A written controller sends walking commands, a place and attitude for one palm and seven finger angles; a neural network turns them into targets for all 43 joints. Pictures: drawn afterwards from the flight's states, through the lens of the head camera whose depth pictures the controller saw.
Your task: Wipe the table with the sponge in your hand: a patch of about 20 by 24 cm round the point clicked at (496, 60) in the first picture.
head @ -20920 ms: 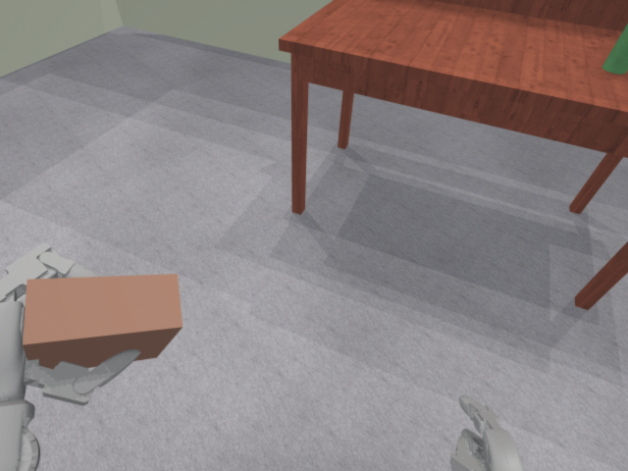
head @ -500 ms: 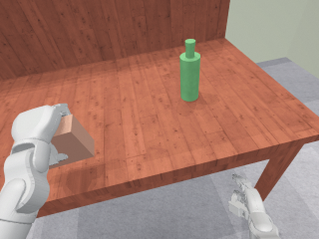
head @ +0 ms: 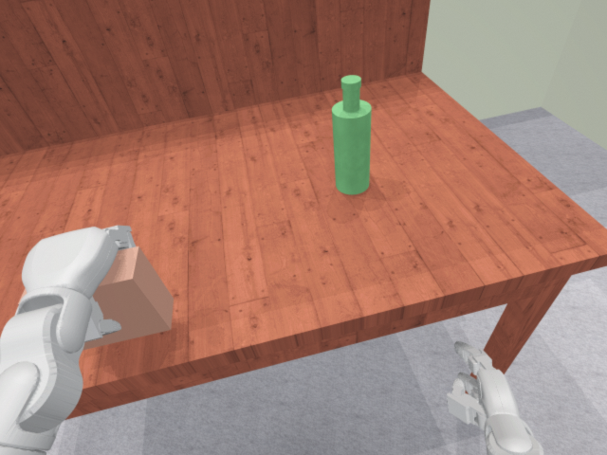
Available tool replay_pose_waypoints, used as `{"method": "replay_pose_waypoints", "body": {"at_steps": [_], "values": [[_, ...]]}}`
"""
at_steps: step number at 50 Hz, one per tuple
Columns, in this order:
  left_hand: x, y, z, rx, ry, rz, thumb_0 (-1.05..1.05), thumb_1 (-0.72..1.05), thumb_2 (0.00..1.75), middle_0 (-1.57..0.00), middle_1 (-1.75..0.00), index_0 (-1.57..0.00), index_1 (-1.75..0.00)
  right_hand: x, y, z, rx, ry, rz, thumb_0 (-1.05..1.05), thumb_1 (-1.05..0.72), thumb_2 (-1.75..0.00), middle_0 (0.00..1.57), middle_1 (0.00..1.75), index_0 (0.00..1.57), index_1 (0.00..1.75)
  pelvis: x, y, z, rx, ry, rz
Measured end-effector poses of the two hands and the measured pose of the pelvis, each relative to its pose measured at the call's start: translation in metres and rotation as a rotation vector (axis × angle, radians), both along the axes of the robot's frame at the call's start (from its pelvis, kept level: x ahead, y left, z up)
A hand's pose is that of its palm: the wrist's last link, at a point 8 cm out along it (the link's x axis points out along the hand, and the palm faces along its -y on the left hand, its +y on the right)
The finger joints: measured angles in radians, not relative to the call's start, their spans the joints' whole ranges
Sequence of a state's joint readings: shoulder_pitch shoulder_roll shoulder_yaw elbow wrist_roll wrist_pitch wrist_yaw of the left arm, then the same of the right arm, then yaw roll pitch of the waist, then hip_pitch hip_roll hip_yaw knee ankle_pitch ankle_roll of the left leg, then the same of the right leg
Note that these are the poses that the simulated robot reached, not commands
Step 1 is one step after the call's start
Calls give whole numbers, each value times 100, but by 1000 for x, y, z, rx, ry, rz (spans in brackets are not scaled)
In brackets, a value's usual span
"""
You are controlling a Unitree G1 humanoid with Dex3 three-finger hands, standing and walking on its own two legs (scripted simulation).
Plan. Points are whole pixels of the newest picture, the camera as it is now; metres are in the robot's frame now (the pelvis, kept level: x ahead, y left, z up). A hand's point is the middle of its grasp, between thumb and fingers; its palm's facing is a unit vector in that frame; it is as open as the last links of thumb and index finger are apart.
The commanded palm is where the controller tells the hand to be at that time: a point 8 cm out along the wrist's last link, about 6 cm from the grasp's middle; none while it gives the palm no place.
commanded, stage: move the sponge above the wiping area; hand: left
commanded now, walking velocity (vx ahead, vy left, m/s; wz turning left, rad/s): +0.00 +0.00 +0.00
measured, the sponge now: (112, 308) +0.24 +0.30 +0.09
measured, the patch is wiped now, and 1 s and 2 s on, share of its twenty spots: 0.00 0.00 0.00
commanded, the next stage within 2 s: none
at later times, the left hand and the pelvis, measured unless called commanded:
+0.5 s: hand (92, 284) +0.25 +0.33 +0.12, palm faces -0.03 -0.03 -1.00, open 9.6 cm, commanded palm +0.23 +0.32 +0.20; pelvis +0.00 +0.00 +0.00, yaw +0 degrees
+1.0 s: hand (86, 277) +0.25 +0.33 +0.13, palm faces +0.02 -0.04 -1.00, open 9.6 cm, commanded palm +0.23 +0.32 +0.21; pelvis +0.01 +0.01 +0.00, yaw +0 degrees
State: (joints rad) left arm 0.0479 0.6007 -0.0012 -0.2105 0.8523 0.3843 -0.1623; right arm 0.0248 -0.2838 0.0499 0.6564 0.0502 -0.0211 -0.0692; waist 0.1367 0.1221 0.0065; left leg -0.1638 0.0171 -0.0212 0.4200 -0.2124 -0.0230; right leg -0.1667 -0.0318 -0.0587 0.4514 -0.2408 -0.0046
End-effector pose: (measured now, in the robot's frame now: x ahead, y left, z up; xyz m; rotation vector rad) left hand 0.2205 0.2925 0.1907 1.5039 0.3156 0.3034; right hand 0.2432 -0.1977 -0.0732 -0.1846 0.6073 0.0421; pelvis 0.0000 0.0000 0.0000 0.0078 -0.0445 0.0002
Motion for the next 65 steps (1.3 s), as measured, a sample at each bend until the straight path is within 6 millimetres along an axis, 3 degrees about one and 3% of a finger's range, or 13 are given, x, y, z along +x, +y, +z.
{"method": "replay_pose_waypoints", "body": {"at_steps": [5, 14, 23, 29, 39, 46, 55, 65], "values": [[8, 4, -5, 25, -1, -31, -1, -45, 103, -78, -136, -79, -136, -6, -4, 0, -21, 7, -12, 2, -90, -90, 20, 30, 20, 30, -1, -5, 0, -3, -7, 2], [15, 18, 14, 42, -81, 18, -1, -45, 103, -78, -136, -79, -137, -18, -12, -6, -7, 30, -45, 2, -90, -90, 20, 30, 20, 30, 0, -3, 1, -5, -1, -4], [14, 28, -13, 16, 39, 15, -1, -45, 103, -78, -136, -79, -137, -26, -14, -10, -29, 56, -64, 2, -90, -90, 20, 30, 20, 30, -1, 2, 0, -5, 6, -3], [17, 27, -12, 21, -16, -35, -1, -45, 103, -78, -136, -79, -136, -29, -9, -9, -48, 62, -64, 2, -90, -90, 20, 30, 20, 30, -1, 6, 1, -11, 1, 2], [32, 33, 5, 29, -70, 15, -1, -45, 103, -78, -136, -79, -137, -19, 9, -8, 0, 55, -45, 2, -90, -90, 20, 30, 20, 30, 0, 14, 2, -7, 12, -5], [21, 25, 2, 9, -39, -5, -1, -45, 103, -78, -136, -79, -137, -7, 16, -3, 18, 32, -17, 2, -90, -90, 20, 30, 20, 30, 5, 16, 1, -5, 17, -8], [11, 39, -4, 16, -25, 46, -1, -45, 103, -78, -136, -79, -136, 0, 16, 0, -22, 35, 15, 2, -90, -90, 20, 30, 20, 30, 4, 11, 1, -11, 6, 11], [31, 16, 8, 31, -45, -35, -1, -45, 103, -78, -136, -79, -137, 0, 16, -1, 7, 26, 0, 2, -90, -90, 20, 30, 20, 30, 6, 8, 2, -7, 12, 4]]}}
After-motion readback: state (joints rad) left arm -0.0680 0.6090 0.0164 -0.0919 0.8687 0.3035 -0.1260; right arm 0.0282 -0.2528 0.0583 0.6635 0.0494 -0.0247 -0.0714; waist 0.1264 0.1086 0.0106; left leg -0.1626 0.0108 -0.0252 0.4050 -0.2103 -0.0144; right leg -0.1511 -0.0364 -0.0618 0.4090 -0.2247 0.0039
